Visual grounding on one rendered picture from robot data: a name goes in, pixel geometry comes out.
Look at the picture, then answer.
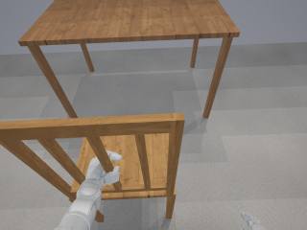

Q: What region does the robot right hand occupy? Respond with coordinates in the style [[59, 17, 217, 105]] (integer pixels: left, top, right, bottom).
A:
[[240, 211, 266, 230]]

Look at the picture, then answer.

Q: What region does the robot left forearm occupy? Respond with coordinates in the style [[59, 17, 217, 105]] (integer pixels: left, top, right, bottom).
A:
[[53, 178, 102, 230]]

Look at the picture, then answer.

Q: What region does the robot left hand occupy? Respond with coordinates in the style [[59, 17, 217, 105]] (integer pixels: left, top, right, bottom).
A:
[[85, 149, 122, 187]]

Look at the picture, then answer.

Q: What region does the chair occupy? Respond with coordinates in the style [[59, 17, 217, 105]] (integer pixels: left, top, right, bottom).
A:
[[0, 112, 185, 222]]

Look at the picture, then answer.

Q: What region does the table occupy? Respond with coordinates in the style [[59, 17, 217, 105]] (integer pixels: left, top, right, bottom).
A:
[[18, 0, 240, 119]]

